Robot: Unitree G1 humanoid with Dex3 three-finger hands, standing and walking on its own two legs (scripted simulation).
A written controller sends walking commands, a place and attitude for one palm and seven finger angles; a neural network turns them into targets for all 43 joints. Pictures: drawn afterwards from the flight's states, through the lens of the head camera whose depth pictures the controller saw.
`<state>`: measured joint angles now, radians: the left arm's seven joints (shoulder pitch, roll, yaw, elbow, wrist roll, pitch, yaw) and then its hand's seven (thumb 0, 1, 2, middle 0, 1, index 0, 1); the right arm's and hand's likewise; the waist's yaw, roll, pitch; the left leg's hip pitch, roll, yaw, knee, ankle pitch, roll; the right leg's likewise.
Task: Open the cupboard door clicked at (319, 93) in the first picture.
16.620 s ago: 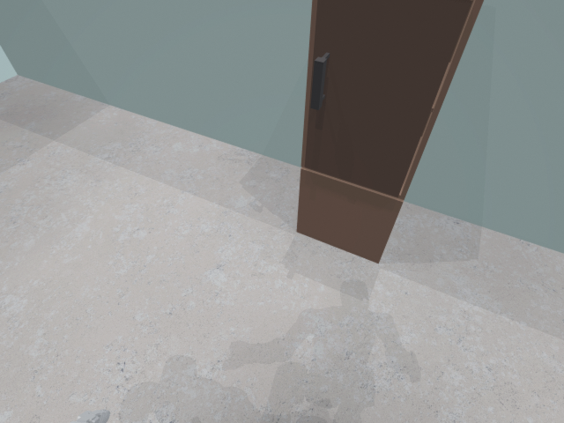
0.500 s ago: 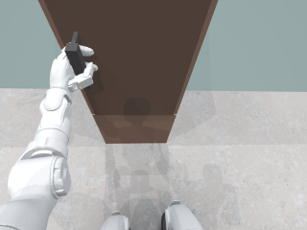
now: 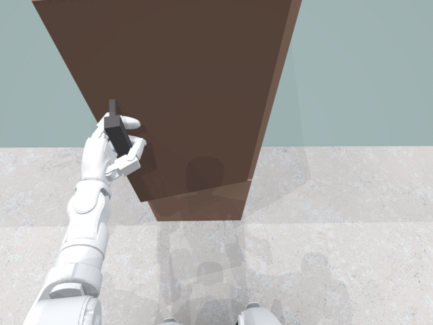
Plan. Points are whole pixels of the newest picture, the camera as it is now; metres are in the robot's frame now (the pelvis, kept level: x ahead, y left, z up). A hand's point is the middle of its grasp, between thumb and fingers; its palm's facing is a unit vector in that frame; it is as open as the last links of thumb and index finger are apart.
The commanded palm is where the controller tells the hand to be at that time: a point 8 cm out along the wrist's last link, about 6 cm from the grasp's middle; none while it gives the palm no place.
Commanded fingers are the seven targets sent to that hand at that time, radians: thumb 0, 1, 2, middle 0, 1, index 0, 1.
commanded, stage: pull the door open along its arc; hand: left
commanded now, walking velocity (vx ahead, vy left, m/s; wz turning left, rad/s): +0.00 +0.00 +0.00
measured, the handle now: (123, 137) +0.46 +0.16 +0.06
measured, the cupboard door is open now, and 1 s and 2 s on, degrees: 12 43 47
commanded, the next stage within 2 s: open thumb and fingers to let go in 0.70 s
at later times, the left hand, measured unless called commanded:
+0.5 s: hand (176, 211) +0.30 +0.06 +0.06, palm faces +0.37 -0.93 -0.01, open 6.3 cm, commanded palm +0.24 +0.09 +0.06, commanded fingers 0.00 0.90 0.90 -0.40 -1.35 -0.40 -1.35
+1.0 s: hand (189, 225) +0.27 +0.04 +0.07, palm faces +0.36 -0.93 -0.05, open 7.0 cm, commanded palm +0.22 +0.07 +0.06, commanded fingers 0.00 0.13 0.57 -0.34 -1.27 -0.34 -1.27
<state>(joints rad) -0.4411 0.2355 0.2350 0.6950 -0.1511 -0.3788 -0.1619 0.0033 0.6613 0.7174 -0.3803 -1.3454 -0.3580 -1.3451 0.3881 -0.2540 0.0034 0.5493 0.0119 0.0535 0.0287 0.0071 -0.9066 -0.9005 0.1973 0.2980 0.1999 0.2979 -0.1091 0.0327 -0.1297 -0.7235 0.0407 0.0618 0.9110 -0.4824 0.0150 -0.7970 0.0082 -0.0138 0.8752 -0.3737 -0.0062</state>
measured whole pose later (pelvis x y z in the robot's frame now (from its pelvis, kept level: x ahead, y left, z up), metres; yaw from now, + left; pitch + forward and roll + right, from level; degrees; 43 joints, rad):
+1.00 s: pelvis +0.00 -0.05 +0.00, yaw +5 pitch +10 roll +1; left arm 0.19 -0.07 -0.28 0.03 0.09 -0.20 0.52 0.02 0.53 0.73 -0.35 -1.27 -0.35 -1.31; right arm 0.20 -0.19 0.00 0.54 -0.07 -0.04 0.03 0.01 -0.91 -0.90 0.20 0.30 0.20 0.30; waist -0.01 0.05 -0.13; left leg -0.59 0.03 -0.04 0.89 -0.48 -0.05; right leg -0.65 -0.01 -0.11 0.92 -0.44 -0.07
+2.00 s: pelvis -0.02 +0.00 -0.01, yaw +4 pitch +8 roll +0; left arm 0.16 0.03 -0.31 0.01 -0.03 -0.23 0.05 -0.01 -0.50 0.30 -0.17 -0.32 -0.12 -0.33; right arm 0.25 -0.22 0.02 0.47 0.00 -0.08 0.00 0.01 -0.91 -0.90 0.20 0.30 0.20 0.30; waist -0.01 0.05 -0.08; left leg -0.62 -0.01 0.00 0.96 -0.48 0.01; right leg -0.68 -0.04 -0.06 0.94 -0.41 -0.01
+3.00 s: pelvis -0.01 +0.00 -0.02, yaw +4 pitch +12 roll -1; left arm 0.62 0.17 -0.09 -0.37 -0.13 -0.26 -0.15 -0.01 -0.50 0.30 -0.15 -0.30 -0.15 -0.30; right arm 0.29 -0.23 0.01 0.37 0.01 -0.11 -0.02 0.01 -0.90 -0.90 0.20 0.30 0.20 0.30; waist 0.00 0.04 -0.13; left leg -0.73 0.01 -0.02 1.10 -0.57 0.01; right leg -0.77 -0.03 -0.08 1.06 -0.49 -0.01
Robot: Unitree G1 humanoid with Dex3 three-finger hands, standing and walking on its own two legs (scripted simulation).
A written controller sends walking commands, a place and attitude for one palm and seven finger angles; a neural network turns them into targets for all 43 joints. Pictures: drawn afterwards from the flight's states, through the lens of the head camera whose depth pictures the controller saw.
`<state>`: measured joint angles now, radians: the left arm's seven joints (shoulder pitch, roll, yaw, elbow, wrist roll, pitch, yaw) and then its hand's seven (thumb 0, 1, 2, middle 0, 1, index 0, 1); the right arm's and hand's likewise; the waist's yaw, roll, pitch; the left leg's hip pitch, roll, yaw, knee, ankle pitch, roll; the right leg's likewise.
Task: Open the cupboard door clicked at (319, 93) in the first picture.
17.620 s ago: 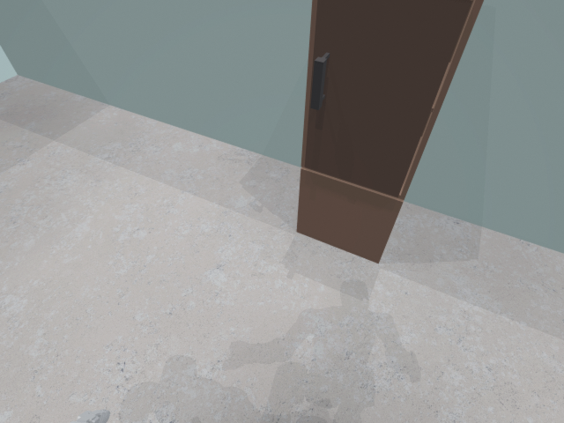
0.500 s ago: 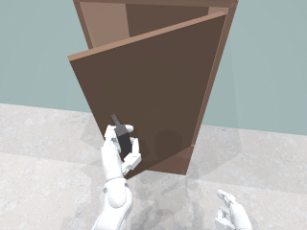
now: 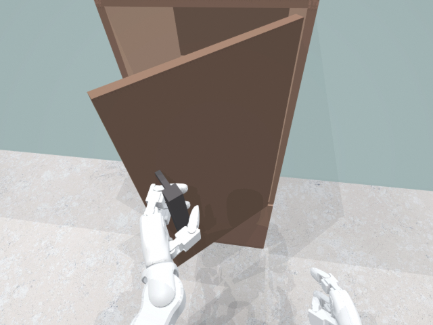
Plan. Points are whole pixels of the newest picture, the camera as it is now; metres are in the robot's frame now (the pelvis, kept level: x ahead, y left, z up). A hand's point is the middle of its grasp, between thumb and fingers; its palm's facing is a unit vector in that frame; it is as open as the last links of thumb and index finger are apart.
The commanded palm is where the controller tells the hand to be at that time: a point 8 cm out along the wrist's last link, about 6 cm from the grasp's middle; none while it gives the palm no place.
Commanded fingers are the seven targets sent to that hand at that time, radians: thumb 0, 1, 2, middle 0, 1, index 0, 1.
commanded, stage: open thumb and fingers to let go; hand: left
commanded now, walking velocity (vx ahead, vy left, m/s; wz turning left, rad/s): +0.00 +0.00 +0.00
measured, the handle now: (173, 204) +0.32 +0.10 +0.06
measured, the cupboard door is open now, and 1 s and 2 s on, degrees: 43 47 46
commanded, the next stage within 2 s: slide the hand sideways off the handle in 0.62 s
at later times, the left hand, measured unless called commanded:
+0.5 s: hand (181, 227) +0.27 +0.07 +0.06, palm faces +0.24 -0.97 -0.02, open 14.5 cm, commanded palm +0.23 +0.10 +0.06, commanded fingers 0.00 -0.50 0.30 -0.18 -0.50 -0.18 -0.50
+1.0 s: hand (182, 252) +0.23 +0.07 +0.06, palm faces -0.24 -0.97 +0.02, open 16.4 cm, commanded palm +0.22 +0.12 +0.06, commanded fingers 0.00 -0.50 0.30 -0.15 -0.30 -0.15 -0.30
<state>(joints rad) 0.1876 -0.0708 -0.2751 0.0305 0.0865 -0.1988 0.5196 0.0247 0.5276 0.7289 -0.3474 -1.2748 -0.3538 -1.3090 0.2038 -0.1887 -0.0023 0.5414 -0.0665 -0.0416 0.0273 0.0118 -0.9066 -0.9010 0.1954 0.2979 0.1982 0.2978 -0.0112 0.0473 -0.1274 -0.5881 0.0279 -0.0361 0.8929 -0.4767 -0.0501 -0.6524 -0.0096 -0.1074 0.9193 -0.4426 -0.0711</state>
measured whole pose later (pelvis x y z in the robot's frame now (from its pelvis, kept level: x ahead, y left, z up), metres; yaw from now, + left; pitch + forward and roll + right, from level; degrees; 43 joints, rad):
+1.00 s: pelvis -0.02 +0.05 -0.01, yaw -1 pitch +8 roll +0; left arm 0.16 0.03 -0.31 0.01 -0.03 -0.23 0.05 -0.01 -0.50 0.30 -0.17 -0.32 -0.12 -0.33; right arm 0.25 -0.22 0.02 0.47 0.00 -0.08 0.00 0.01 -0.91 -0.90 0.20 0.30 0.20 0.30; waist -0.01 0.05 -0.08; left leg -0.62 -0.01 0.00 0.96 -0.48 0.01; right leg -0.68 -0.04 -0.06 0.94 -0.41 -0.01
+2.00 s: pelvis -0.01 +0.05 -0.03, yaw -1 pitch +12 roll -1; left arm 0.62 0.17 -0.09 -0.37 -0.13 -0.26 -0.15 -0.01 -0.50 0.30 -0.15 -0.30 -0.15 -0.30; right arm 0.29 -0.23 0.01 0.37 0.01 -0.11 -0.02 0.01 -0.90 -0.90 0.20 0.30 0.20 0.30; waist 0.00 0.04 -0.13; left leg -0.73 0.01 -0.02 1.10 -0.57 0.01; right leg -0.77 -0.03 -0.08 1.06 -0.49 -0.01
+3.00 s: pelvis +0.01 +0.06 +0.04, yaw -2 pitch -3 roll -1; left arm 0.55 0.32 0.20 -0.46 -0.03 -0.05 0.12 0.00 0.22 0.61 -0.18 -0.30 -0.18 -0.30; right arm 0.23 -0.21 0.06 0.59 0.00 -0.16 -0.08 0.01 -0.90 -0.90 0.20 0.30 0.20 0.30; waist 0.06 0.07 -0.01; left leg -0.14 -0.01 0.01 0.54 -0.35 0.03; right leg -0.19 -0.03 -0.06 0.51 -0.27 0.02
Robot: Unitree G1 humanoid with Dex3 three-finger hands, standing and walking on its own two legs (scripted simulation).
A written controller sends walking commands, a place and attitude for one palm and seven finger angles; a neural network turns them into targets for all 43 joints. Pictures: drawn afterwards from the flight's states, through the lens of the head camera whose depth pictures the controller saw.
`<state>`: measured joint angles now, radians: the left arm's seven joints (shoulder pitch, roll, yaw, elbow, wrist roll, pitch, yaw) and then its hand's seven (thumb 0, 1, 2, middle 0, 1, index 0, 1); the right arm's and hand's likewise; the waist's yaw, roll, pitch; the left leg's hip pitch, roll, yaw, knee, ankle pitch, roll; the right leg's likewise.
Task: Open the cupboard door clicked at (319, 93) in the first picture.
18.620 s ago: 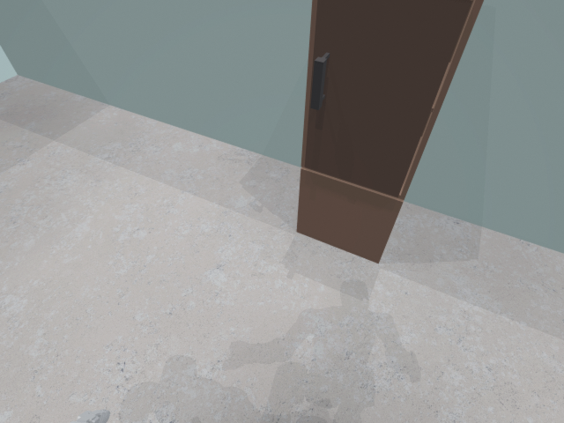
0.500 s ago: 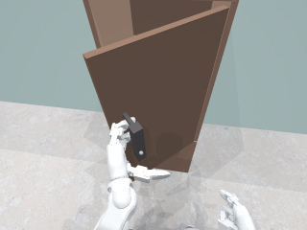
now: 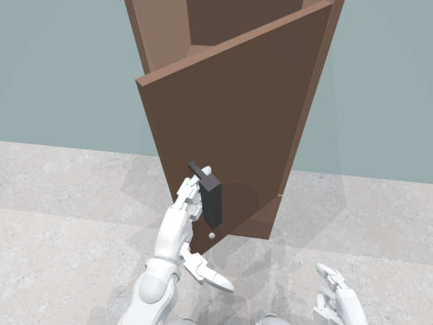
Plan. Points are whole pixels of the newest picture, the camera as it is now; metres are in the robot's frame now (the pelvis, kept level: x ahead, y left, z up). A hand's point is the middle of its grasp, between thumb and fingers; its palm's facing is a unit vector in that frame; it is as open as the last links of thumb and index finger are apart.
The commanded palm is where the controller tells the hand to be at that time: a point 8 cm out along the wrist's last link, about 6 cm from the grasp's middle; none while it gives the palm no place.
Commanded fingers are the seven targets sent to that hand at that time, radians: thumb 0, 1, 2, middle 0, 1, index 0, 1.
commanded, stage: slide the hand sideways off the handle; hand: left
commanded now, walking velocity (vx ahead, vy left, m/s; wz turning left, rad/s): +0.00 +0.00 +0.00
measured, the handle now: (204, 195) +0.33 +0.04 +0.06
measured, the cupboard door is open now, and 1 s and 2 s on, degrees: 47 46 46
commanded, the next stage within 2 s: draw the hand back to the body in 0.92 s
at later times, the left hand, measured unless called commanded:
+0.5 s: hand (183, 254) +0.22 +0.07 +0.07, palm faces -0.14 -0.99 -0.01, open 16.2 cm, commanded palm +0.20 +0.12 +0.07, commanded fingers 0.00 -0.50 0.30 -0.15 -0.30 -0.15 -0.30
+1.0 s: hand (153, 271) +0.20 +0.11 +0.06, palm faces -0.12 -0.99 -0.02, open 16.3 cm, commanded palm +0.18 +0.16 +0.07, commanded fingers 0.00 -0.50 0.30 -0.15 -0.30 -0.15 -0.30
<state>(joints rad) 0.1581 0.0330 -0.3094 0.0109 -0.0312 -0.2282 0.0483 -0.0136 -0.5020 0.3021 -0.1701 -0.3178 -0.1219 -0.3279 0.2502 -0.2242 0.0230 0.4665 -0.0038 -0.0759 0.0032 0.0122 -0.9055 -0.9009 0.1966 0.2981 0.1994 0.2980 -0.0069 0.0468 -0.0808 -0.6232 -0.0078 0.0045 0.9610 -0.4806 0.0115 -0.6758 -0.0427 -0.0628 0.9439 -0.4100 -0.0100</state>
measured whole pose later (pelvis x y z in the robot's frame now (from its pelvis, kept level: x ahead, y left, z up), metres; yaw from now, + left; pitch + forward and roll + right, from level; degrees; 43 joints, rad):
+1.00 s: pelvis +0.02 +0.00 -0.02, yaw +0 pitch +12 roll -1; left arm 0.62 0.17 -0.09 -0.37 -0.13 -0.26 -0.15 -0.01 -0.50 0.30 -0.15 -0.30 -0.15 -0.30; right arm 0.29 -0.23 0.01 0.37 0.01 -0.11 -0.02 0.01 -0.90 -0.90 0.20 0.30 0.20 0.30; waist 0.00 0.04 -0.13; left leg -0.73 0.01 -0.02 1.10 -0.57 0.01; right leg -0.77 -0.03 -0.08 1.06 -0.49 -0.01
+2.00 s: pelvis +0.03 +0.02 +0.05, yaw -1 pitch -3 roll -1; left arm 0.55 0.32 0.20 -0.46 -0.03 -0.05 0.12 0.00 0.22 0.61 -0.18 -0.30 -0.18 -0.30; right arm 0.23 -0.21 0.06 0.59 0.00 -0.16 -0.08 0.01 -0.90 -0.90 0.20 0.30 0.20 0.30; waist 0.06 0.07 -0.01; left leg -0.14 -0.01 0.01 0.54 -0.35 0.03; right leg -0.19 -0.03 -0.06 0.51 -0.27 0.02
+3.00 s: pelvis +0.01 +0.01 +0.06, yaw -2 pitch +0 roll -1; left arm 0.55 0.39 0.38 -0.45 -0.03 -0.15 0.11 0.01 0.89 0.90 -0.21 -0.30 -0.21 -0.30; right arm 0.16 -0.24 -0.01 0.58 0.00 -0.04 -0.08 0.01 -0.90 -0.90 0.20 0.30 0.20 0.30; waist 0.01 0.04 0.03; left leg -0.19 0.01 0.03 0.45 -0.25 0.02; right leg -0.23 -0.01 -0.04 0.40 -0.15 0.00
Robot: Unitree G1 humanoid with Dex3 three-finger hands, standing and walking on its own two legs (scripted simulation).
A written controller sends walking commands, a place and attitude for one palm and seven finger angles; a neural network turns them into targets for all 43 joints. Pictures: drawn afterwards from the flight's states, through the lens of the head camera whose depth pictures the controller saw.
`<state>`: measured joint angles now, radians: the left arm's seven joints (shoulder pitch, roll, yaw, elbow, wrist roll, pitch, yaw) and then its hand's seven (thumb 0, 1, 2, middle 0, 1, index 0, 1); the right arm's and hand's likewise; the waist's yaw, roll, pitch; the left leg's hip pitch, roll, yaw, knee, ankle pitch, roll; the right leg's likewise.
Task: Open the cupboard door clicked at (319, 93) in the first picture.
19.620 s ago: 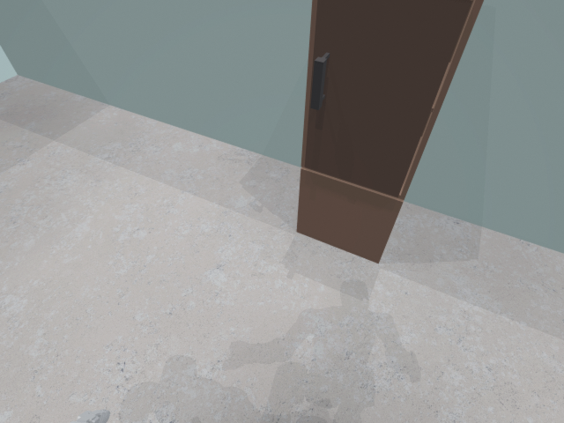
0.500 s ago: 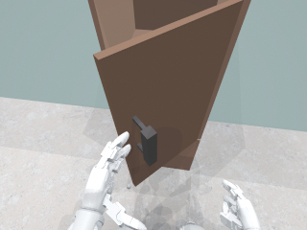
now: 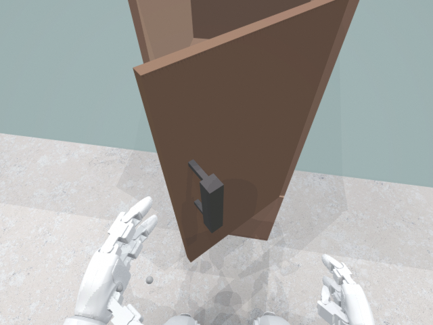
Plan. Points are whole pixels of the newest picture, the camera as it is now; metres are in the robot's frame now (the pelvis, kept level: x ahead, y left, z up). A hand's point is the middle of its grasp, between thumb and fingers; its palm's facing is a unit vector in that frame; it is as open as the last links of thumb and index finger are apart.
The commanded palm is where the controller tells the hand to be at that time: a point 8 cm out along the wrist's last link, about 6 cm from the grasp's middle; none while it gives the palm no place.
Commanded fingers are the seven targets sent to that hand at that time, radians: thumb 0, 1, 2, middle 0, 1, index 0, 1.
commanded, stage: draw the hand back to the body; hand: left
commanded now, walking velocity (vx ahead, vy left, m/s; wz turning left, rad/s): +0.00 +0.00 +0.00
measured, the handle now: (204, 196) +0.32 +0.05 +0.08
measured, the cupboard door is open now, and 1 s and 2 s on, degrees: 46 46 46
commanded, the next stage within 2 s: step back with the hand held close in 1.60 s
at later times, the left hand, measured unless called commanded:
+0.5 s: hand (95, 270) +0.18 +0.17 +0.13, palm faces -0.09 -0.99 -0.08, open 16.3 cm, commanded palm +0.15 +0.23 +0.15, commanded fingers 0.00 -0.32 0.38 -0.16 -0.30 -0.16 -0.30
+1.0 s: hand (11, 226) +0.20 +0.24 +0.20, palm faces +0.35 -0.85 -0.40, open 11.8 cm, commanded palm +0.15 +0.29 +0.22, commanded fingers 0.00 0.55 0.75 -0.19 -0.30 -0.19 -0.30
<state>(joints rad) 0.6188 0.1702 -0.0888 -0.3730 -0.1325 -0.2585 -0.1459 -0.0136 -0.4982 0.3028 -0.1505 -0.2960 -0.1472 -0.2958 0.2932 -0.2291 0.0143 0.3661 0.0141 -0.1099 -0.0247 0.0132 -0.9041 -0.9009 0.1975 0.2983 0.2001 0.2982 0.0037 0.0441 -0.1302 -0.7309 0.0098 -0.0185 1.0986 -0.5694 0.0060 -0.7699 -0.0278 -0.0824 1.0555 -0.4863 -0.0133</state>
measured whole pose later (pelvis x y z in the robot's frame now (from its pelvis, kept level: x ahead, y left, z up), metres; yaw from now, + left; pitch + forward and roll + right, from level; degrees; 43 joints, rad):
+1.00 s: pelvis +0.02 +0.02 +0.07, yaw -1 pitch -3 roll -1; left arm 0.55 0.32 0.20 -0.46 -0.03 -0.05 0.12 0.00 0.22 0.61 -0.18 -0.30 -0.18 -0.30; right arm 0.23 -0.21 0.06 0.59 0.00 -0.16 -0.08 0.01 -0.90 -0.90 0.20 0.30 0.20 0.30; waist 0.06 0.07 -0.01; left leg -0.14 -0.01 0.01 0.54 -0.35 0.03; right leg -0.19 -0.03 -0.06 0.51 -0.27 0.02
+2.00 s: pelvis -0.01 +0.01 +0.08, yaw -2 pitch +0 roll -1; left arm 0.55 0.39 0.38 -0.45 -0.03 -0.15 0.11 0.01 0.89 0.90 -0.21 -0.30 -0.21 -0.30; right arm 0.16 -0.24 -0.01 0.58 0.00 -0.04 -0.08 0.01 -0.90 -0.90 0.20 0.30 0.20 0.30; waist 0.01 0.04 0.03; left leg -0.19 0.01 0.03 0.45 -0.25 0.02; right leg -0.23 -0.01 -0.04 0.40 -0.15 0.00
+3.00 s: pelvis -0.17 +0.02 +0.07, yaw -3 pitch +3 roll -2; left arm 0.62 0.49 0.44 -0.58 -0.04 -0.22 0.11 0.01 0.88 0.90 -0.22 -0.30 -0.21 -0.30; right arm 0.14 -0.20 0.00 0.60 0.00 -0.07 -0.07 0.01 -0.90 -0.90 0.20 0.30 0.20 0.30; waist 0.00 -0.01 -0.01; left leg -0.45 0.00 0.00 0.69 -0.29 0.00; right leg -0.21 0.07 0.02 0.48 -0.31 -0.03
